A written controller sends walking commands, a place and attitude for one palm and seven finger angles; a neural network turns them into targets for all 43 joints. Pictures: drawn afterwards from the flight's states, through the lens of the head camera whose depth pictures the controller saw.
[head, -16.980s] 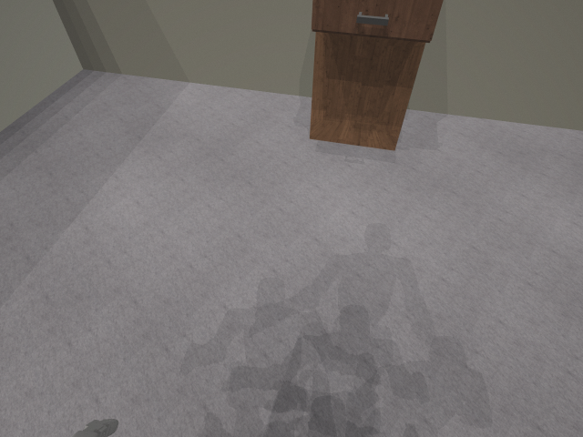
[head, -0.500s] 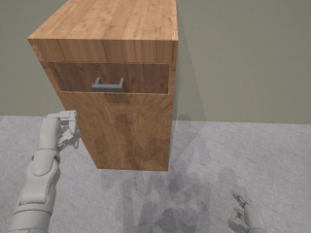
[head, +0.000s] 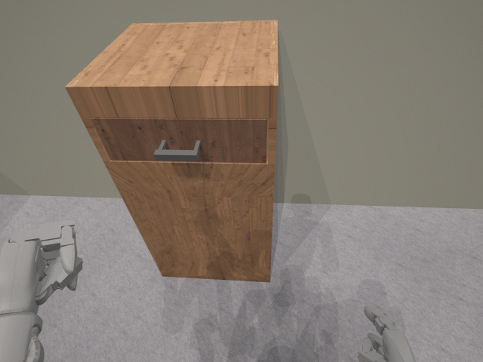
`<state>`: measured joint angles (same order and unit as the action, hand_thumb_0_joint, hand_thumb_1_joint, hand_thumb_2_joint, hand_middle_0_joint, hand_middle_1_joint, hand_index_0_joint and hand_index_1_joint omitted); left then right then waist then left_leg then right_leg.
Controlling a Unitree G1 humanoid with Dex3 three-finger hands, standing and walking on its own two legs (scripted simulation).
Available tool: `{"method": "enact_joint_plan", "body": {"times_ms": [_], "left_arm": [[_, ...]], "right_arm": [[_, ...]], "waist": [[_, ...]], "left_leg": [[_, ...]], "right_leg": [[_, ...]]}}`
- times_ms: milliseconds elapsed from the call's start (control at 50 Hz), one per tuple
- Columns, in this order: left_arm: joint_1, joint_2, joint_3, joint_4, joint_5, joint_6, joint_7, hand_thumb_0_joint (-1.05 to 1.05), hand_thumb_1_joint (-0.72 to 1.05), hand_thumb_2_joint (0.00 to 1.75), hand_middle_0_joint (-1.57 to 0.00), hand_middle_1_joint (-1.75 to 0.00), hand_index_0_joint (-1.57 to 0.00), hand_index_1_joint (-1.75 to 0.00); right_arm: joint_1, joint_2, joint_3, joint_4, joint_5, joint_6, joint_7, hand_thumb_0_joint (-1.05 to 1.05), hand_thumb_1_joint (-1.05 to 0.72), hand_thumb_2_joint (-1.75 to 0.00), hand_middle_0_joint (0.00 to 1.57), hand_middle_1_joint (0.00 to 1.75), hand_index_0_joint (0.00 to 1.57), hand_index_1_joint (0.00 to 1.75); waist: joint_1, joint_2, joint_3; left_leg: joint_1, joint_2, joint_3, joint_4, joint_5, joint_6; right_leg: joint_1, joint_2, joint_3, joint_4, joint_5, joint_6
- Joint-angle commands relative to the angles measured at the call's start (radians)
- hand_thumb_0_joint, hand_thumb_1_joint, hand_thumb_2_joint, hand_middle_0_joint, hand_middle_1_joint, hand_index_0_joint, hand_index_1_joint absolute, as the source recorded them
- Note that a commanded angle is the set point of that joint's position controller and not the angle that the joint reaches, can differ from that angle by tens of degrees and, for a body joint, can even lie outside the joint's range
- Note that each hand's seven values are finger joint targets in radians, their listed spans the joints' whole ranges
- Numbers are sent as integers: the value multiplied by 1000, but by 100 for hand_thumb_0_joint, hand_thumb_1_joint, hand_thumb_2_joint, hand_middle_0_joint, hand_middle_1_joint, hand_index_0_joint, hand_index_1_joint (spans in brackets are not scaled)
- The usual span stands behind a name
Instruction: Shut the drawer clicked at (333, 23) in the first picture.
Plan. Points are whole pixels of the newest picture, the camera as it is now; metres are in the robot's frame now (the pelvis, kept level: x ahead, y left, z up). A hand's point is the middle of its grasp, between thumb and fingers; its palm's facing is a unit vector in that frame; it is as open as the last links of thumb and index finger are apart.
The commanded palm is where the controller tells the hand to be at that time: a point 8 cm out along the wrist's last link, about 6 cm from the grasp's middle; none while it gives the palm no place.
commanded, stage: draw the hand back to the body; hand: left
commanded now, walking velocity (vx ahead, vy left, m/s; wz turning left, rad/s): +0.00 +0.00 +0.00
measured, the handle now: (178, 149) +0.59 +0.24 +0.01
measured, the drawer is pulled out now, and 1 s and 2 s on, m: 0.00 0.00 0.00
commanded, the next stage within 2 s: step back with the hand held close in 0.22 s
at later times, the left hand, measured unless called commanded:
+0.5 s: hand (66, 262) +0.19 +0.24 +0.16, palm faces +0.34 -0.81 -0.47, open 3.3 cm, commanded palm +0.13 +0.28 +0.17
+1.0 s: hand (0, 333) +0.11 +0.27 +0.15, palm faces +0.32 -0.80 -0.50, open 3.3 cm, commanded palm +0.04 +0.32 +0.17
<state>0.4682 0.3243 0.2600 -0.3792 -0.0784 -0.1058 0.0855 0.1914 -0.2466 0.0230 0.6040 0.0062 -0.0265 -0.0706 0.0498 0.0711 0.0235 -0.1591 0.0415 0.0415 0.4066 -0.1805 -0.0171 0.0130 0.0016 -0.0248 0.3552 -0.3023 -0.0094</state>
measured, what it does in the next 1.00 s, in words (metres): shifts its weight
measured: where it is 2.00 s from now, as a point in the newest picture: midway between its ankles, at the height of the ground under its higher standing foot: outside the picture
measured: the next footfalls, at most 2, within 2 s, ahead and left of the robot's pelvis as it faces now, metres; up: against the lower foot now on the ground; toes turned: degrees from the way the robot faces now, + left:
right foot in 1.54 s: -0.23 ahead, -0.06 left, +0.00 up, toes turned +0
left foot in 1.68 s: -0.10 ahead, +0.12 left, +0.00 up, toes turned -1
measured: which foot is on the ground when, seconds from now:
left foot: down 0.00-1.00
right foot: down 0.00-1.00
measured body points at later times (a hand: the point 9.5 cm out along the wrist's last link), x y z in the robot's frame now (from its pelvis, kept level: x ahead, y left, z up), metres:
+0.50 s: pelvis +0.00 +0.00 +0.00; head +0.00 -0.02 +0.45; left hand +0.16 +0.28 +0.19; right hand +0.20 -0.22 -0.09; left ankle +0.03 +0.13 -0.74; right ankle -0.06 -0.11 -0.74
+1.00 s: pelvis -0.08 +0.03 -0.01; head -0.05 +0.03 +0.44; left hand +0.08 +0.32 +0.18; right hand +0.10 -0.20 -0.09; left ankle +0.03 +0.13 -0.74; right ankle -0.06 -0.11 -0.74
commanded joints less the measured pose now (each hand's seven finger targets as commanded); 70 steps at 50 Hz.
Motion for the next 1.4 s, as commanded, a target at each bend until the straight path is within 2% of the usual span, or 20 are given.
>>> {"method": "enact_joint_plan", "body": {"times_ms": [0,100,320,340,360,380,480,620,700,880,1000,1080,1140,1160,1200,1260,1280,1300,1360,1380], "left_arm": [[22,194,157,-295,-7,-79,16,0,90,90,-140,-160,-140,-160],[-19,155,125,-247,-5,-75,14,0,90,90,-140,-160,-140,-160],[-11,171,142,-292,-2,-74,22,0,90,90,-140,-160,-140,-160],[-112,306,266,-377,9,-111,23,0,90,90,-140,-160,-140,-160],[2,240,222,-270,9,-109,13,0,90,90,-140,-160,-140,-160],[49,196,181,-257,12,-107,4,0,90,90,-140,-160,-140,-160],[136,216,203,-304,5,-115,2,0,90,90,-140,-160,-140,-160],[191,248,233,-348,-8,-118,24,0,90,90,-140,-160,-140,-160],[192,265,242,-387,-5,-133,37,0,90,90,-140,-160,-140,-160],[188,235,230,-358,6,-195,59,0,90,90,-140,-160,-140,-160],[192,250,273,-387,35,-220,61,0,90,90,-140,-160,-140,-160],[210,248,276,-417,24,-226,58,0,90,90,-140,-160,-140,-160],[163,242,251,-405,15,-223,73,0,90,90,-140,-160,-140,-160],[120,224,226,-396,20,-213,79,0,90,90,-140,-160,-140,-160],[37,215,199,-394,31,-201,82,0,90,90,-140,-160,-140,-160],[1,227,216,-405,40,-215,82,0,90,90,-140,-160,-140,-160],[35,234,243,-386,45,-234,73,0,90,90,-140,-160,-140,-160],[62,240,267,-366,59,-238,72,0,90,90,-140,-160,-140,-160],[95,206,242,-415,43,-231,64,0,90,90,-140,-160,-140,-160],[121,201,232,-444,31,-229,64,0,90,90,-140,-160,-140,-160]], "right_arm": [[-160,-85,-39,-179,-1,-80,-10,0,-90,-90,20,30,20,30],[-146,-87,-43,-163,-2,-85,-22,0,-90,-90,20,30,20,30],[-149,-74,-32,-167,-11,-98,-24,0,-90,-90,20,30,20,30],[-133,-103,-41,-194,-11,-59,-15,0,-90,-90,20,30,20,30],[-135,-87,-44,-173,-13,-34,-13,0,-90,-90,20,30,20,30],[-129,-91,-49,-184,-12,-15,-8,0,-90,-90,20,30,20,30],[-120,-93,-67,-229,-2,44,-1,0,-90,-90,20,30,20,30],[-118,-90,-76,-259,10,68,-11,0,-90,-90,20,30,20,30],[-113,-104,-83,-260,9,52,-14,0,-90,-90,20,30,20,30],[-94,-109,-82,-239,7,-9,-19,0,-90,-90,20,30,20,30],[-104,-125,-87,-239,2,-63,-22,0,-90,-90,20,30,20,30],[-85,-98,-89,-226,2,-86,-15,0,-90,-90,20,30,20,30],[-58,-77,-99,-166,-3,-75,-8,0,-90,-90,20,30,20,30],[-52,-66,-98,-147,-7,-68,-4,0,-90,-90,20,30,20,30],[-60,-68,-89,-133,-11,-65,-9,0,-90,-90,20,30,20,30],[-95,-116,-84,-159,-8,-82,-35,0,-90,-90,20,30,20,30],[-95,-107,-90,-161,-5,-99,-29,0,-90,-90,20,30,20,30],[-119,-117,-93,-169,-15,-109,-29,0,-90,-90,20,30,20,30],[-96,-89,-105,-158,-22,-117,11,0,-90,-90,20,30,20,30],[-95,-87,-104,-158,-21,-121,22,0,-90,-90,20,30,20,30]], "waist": [[14,-41,-74],[-5,-71,3],[19,-20,-79],[-29,-59,-9],[-34,-99,-11],[-37,-91,-34],[-38,-59,-157],[-38,-52,-182],[-39,14,-176],[-57,20,-70],[-37,144,-99],[-42,29,-113],[-63,-210,-98],[-75,-251,-90],[-89,-213,-53],[-61,81,-25],[-60,179,-112],[-50,246,-103],[-45,86,-123],[-41,125,-149]], "left_leg": [[185,-37,12,0,180,53],[178,-35,16,-9,115,57],[190,-41,7,2,223,55],[136,-21,3,50,221,72],[124,-21,6,65,243,72],[126,-18,11,68,274,72],[148,1,9,61,465,70],[103,12,-6,43,455,63],[59,18,-18,13,323,62],[-175,44,-103,-107,-208,71],[-441,117,-199,-231,-480,113],[-359,52,-125,-67,-383,82],[-49,-55,-37,363,-180,8],[-37,-57,-40,425,-151,6],[-8,-38,-59,285,-129,18],[-269,150,-262,-130,-152,105],[-408,240,-344,-277,-484,147],[-552,299,-428,-346,-632,192],[-387,264,-307,-218,-338,191],[-322,241,-262,-208,-296,167]], "right_leg": [[-188,20,-4,-90,301,8],[-241,19,-3,-112,224,14],[-156,8,-6,-60,352,6],[-255,-40,40,-106,447,23],[-249,-55,17,-92,493,30],[-242,-57,16,-77,525,39],[-194,-40,-6,-11,569,51],[-203,-28,-9,17,496,48],[-227,-15,-1,16,344,45],[-233,11,12,13,-7,32],[-33,79,4,221,-6,33],[-173,32,90,105,-77,1],[-608,-197,333,-152,-223,-107],[-625,-239,336,-148,-139,-123],[-617,-185,246,-72,-12,-75],[-353,57,64,233,37,37],[-167,98,53,434,-57,43],[-94,125,66,609,-84,44],[-250,89,71,648,-179,21],[-263,82,42,566,-208,14]]}}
